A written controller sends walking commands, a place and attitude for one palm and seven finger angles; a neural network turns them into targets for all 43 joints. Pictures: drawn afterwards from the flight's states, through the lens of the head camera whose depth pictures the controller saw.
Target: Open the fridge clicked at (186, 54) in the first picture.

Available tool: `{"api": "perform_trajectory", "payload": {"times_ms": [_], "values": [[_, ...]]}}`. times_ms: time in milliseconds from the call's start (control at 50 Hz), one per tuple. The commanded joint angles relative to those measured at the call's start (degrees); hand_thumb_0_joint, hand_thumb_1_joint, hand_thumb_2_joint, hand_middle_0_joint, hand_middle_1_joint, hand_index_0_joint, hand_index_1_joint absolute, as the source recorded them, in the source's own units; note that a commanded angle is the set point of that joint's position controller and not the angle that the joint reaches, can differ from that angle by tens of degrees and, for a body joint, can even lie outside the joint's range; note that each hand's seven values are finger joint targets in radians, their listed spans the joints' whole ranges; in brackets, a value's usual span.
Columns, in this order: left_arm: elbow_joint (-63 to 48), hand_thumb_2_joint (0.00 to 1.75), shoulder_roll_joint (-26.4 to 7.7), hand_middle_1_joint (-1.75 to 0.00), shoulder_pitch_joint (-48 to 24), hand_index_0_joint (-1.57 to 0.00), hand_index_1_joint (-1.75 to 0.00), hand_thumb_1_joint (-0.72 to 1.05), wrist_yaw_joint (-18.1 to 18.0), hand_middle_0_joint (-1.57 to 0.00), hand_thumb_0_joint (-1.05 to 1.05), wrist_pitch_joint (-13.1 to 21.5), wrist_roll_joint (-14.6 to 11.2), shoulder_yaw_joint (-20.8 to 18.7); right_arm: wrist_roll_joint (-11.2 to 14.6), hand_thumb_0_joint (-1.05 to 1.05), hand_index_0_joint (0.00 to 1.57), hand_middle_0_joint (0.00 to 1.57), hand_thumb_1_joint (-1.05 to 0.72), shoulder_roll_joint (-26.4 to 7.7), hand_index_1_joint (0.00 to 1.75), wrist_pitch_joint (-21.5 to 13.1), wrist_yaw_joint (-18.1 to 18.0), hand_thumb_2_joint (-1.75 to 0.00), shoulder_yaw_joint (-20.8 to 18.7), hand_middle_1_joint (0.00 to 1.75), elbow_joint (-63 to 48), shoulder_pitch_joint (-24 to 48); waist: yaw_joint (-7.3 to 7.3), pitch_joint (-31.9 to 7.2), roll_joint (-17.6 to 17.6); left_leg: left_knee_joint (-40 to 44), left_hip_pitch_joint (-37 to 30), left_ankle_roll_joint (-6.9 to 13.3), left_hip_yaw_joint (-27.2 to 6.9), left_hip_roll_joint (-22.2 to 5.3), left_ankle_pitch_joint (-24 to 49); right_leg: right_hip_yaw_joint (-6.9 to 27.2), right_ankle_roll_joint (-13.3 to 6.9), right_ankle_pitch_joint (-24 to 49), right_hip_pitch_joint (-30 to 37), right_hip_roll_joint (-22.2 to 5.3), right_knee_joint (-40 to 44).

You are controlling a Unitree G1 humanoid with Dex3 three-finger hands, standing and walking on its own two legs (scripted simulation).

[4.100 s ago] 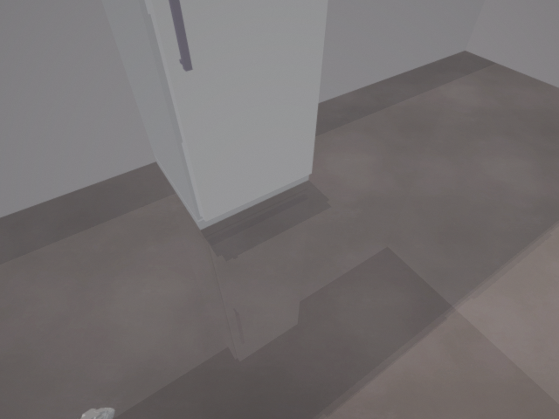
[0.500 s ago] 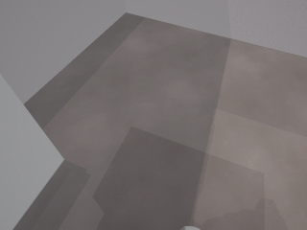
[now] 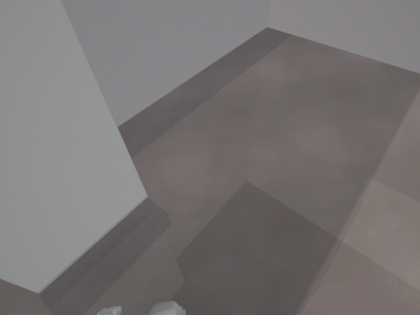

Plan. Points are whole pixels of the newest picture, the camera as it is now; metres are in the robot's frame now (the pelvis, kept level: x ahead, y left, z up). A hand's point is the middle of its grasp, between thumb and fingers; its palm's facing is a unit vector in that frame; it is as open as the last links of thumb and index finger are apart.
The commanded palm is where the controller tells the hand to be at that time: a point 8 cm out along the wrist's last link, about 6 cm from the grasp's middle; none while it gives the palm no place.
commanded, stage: turn to face it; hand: left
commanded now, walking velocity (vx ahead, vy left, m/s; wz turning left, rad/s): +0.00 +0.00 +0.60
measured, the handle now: out of the picture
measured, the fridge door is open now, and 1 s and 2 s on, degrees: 0 0 0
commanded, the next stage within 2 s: take the last steps up to it in 1.44 s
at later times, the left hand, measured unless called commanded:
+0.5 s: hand out of the picture +0.04 +0.25 -0.15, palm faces +0.30 -0.90 -0.30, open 7.4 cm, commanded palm none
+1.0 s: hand out of the picture -0.10 +0.23 -0.19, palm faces +0.60 -0.77 -0.24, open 7.4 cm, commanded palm none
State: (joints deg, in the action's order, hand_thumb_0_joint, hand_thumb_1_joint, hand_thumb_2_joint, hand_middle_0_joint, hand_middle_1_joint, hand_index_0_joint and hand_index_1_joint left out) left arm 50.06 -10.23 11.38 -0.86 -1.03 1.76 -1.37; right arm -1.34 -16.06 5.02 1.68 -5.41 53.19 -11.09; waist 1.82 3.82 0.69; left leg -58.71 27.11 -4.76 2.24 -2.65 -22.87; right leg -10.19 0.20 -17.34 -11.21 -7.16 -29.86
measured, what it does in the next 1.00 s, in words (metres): steps on the spot, turning left: left foot, then right foot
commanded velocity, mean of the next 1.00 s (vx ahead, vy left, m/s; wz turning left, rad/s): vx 0.00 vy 0.00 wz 0.58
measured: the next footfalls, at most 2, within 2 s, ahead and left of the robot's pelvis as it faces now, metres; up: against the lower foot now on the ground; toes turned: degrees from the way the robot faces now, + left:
left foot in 0.14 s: +0.02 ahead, +0.15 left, +0.00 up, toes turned +12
right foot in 0.52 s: +0.10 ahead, -0.10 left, +0.00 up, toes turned +14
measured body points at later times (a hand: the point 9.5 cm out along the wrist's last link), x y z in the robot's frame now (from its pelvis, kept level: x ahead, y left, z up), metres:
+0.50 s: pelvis +0.01 +0.01 -0.01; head +0.05 +0.00 +0.44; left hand +0.02 +0.30 -0.13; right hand +0.17 -0.21 -0.16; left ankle -0.02 +0.14 -0.74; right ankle +0.05 -0.11 -0.73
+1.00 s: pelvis -0.01 +0.03 -0.02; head +0.00 +0.07 +0.43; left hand -0.13 +0.27 -0.17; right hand +0.23 -0.12 -0.14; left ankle -0.06 +0.11 -0.74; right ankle +0.05 -0.11 -0.71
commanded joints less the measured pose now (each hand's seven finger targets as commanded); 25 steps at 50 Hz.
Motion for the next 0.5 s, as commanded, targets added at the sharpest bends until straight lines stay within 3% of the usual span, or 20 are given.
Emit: {"api": "perform_trajectory", "payload": {"times_ms": [0, 60, 80, 100, 120, 140, 160, 180, 220, 240, 280, 360, 400, 440, 460, 480], "values": [[-2.11, 0.9, -15.13, -0.3, 4.41, -0.2, -0.3, 0.9, -0.9, -0.2, 0.0, 0.81, 0.1, -4.51, 0.6, 0.0, 0.2, 0.2, -0.9, -1.9, 0.3, -2.32, 0.28, -0.9, 0.42, 0.3, -6.82, 7.59, -4.89, -3.68, -14.05, 11.86, -0.32, 0.71, 3.28, 0.67, -3.53, 7.43, -7.1, 28.05, 6.66, -14.06, 6.57], [-1.63, 0.9, -16.02, -0.3, 4.06, -0.2, -0.3, 0.9, -0.69, -0.2, 0.0, 0.46, -0.09, -4.97, 0.72, 0.0, 0.2, 0.2, -0.9, -2.57, 0.3, -2.92, 0.0, -0.9, 0.53, 0.3, -6.48, 4.95, -3.64, -6.48, -14.23, 22.4, -7.0, 1.79, 5.53, 1.79, 1.0, 4.37, -4.8, 31.59, 7.34, -13.76, 1.44], [-1.36, 0.9, -15.54, -0.3, 3.72, -0.2, -0.3, 0.9, -0.53, -0.2, 0.0, 0.28, -0.42, -5.0, 0.62, 0.0, 0.2, 0.2, -0.9, -3.56, 0.3, -3.22, -0.04, -0.9, 0.29, 0.3, -6.12, 3.12, -2.51, -7.49, -12.13, 29.84, -11.49, 2.35, 5.17, 1.71, 5.93, 2.13, -2.7, 30.42, 6.18, -12.64, -2.86], [-2.0, 0.9, -14.57, -0.3, 3.73, -0.2, -0.3, 0.9, -0.37, -0.2, 0.0, 0.09, -0.94, -4.99, 0.37, 0.0, 0.2, 0.2, -0.9, -6.82, 0.3, -3.83, -0.09, -0.9, -0.6, 0.3, -5.18, -1.1, 0.01, -10.73, -5.54, 36.2, -22.93, 3.91, 1.64, -1.39, 16.97, 0.12, 0.11, 25.1, -1.2, -11.23, -11.93], [-4.5, 0.9, -10.89, -0.3, 3.31, -0.2, -0.3, 0.9, 0.22, -0.2, 0.0, 0.01, -1.34, -4.34, -0.02, 0.0, 0.2, 0.2, -0.9, -13.91, 0.3, -4.31, -0.47, -0.9, -2.38, 0.3, -5.09, -4.46, 2.02, -12.97, 12.48, 36.11, -34.93, 11.39, -18.57, -17.03, 39.44, -1.67, 4.91, -5.71, -19.44, -3.04, -24.98], [-6.51, 0.9, -9.78, -0.3, -0.87, -0.2, -0.3, 0.9, 0.01, -0.2, 0.0, -0.34, -0.73, -3.39, 0.61, 0.0, 0.2, 0.2, -0.9, -16.2, 0.3, -3.85, -0.65, -0.9, -2.79, 0.3, -3.55, -8.16, 3.76, -12.05, 14.38, 35.84, -32.42, 17.31, -21.47, -23.26, 49.92, 3.18, 5.29, -21.66, -23.95, -1.09, -32.41], [-6.26, 0.9, -9.53, -0.3, -3.2, -0.2, -0.3, 0.9, -0.44, -0.2, 0.0, -0.87, -0.74, -3.55, 0.58, 0.0, 0.2, 0.2, -0.9, -14.44, 0.3, -4.25, -1.49, -0.9, -2.55, 0.3, -2.72, -8.48, 4.22, -12.33, 13.51, 35.64, -30.56, 17.45, -21.79, -20.99, 48.02, 7.56, 5.2, -18.79, -25.41, -1.25, -36.16], [-5.67, 0.9, -9.71, -0.3, -4.54, -0.2, -0.3, 0.9, -0.35, -0.2, 0.0, -0.76, -1.05, -3.8, 0.4, 0.0, 0.2, 0.2, -0.9, -13.2, 0.3, -4.22, -2.07, -0.9, -2.09, 0.3, -3.38, -5.48, 3.21, -9.45, 13.25, 36.08, -26.21, 16.79, -19.58, -18.51, 41.92, 8.83, 5.33, -15.48, -25.36, -1.41, -37.88], [-3.74, 0.9, -9.97, -0.3, -2.31, -0.2, -0.3, 0.9, 0.31, -0.2, 0.0, -0.76, -0.99, -4.19, 0.06, 0.0, 0.2, 0.2, -0.9, -9.78, 0.3, -4.33, -2.14, -0.9, -0.87, 0.3, -5.18, 1.67, -0.11, -5.46, 9.16, 36.87, -19.8, 13.75, -13.48, -12.58, 36.12, 9.15, 5.38, -8.88, -21.96, -0.8, -36.07], [-3.1, 0.9, -9.82, -0.3, -0.78, -0.2, -0.3, 0.9, 0.5, -0.2, 0.0, -0.81, -0.99, -4.14, 0.12, 0.0, 0.2, 0.2, -0.9, -9.5, 0.3, -4.44, -2.07, -0.9, -0.68, 0.3, -5.58, 2.98, -0.83, -5.46, 9.28, 37.12, -19.13, 13.14, -12.1, -11.06, 35.29, 8.75, 5.48, -7.52, -20.61, -0.15, -34.18], [-2.92, 0.9, -9.84, -0.3, -0.26, -0.2, -0.3, 0.9, 0.56, -0.2, 0.0, -0.97, -1.07, -4.02, 0.17, 0.0, 0.2, 0.2, -0.9, -9.66, 0.3, -4.33, -1.96, -0.9, -0.71, 0.3, -5.72, 3.16, -0.87, -5.91, 8.66, 37.69, -18.84, 13.38, -12.37, -10.26, 32.65, 8.51, 5.58, -7.16, -18.47, 0.9, -29.61], [-4.12, 0.9, -9.0, -0.3, -1.24, -0.2, -0.3, 0.9, 0.31, -0.2, 0.0, -0.89, -1.23, -3.77, -0.03, 0.0, 0.2, 0.2, -0.9, -10.24, 0.3, -3.86, -1.73, -0.9, -1.24, 0.3, -5.37, 2.59, -0.25, -5.75, 8.35, 37.51, -17.4, 14.16, -16.59, -10.1, 28.13, 8.31, 5.31, -7.62, -14.63, 3.06, -20.58], [-4.37, 0.9, -9.02, -0.3, 0.01, -0.2, -0.3, 0.9, 0.15, -0.2, 0.0, -0.54, -1.4, -3.67, -0.11, 0.0, 0.2, 0.2, -0.9, -10.08, 0.3, -3.57, -1.64, -0.9, -1.34, 0.3, -5.89, 3.73, -0.9, -5.8, 9.58, 36.15, -14.91, 13.85, -18.3, -9.51, 29.09, 8.02, 4.88, -7.26, -10.09, 4.35, -14.54], [-3.96, 0.9, -9.18, -0.3, 3.12, -0.2, -0.3, 0.9, 0.03, -0.2, 0.0, 0.06, -1.47, -3.69, 0.05, 0.0, 0.2, 0.2, -0.9, -10.05, 0.3, -3.35, -1.57, -0.9, -1.56, 0.3, -6.38, 5.03, -2.56, -6.53, 8.39, 32.86, -12.48, 12.5, -19.0, -7.81, 29.49, 7.04, 4.55, -2.08, -3.88, 5.79, -5.59], [-3.46, 0.9, -9.94, -0.3, 5.54, -0.2, -0.3, 0.9, -0.15, -0.2, 0.0, 0.56, -1.45, -3.97, 0.39, 0.0, 0.2, 0.2, -0.9, -9.28, 0.3, -3.34, -1.51, -0.9, -1.55, 0.3, -6.71, 5.5, -4.02, -7.21, 6.42, 29.35, -8.61, 10.61, -18.31, -6.1, 26.27, 7.2, 4.36, 3.96, 2.46, 4.94, 2.48], [-3.44, 0.9, -13.91, -0.3, 7.15, -0.2, -0.3, 0.9, -0.58, -0.2, 0.0, 1.29, -0.76, -4.57, 0.95, 0.0, 0.2, 0.2, -0.9, -6.38, 0.3, -3.39, -1.15, -0.9, -1.24, 0.3, -7.18, 4.63, -4.79, -7.97, -3.51, 20.92, -0.92, 6.88, -14.27, -1.09, 15.71, 15.26, 2.27, 5.27, 9.91, -3.11, 10.74]]}}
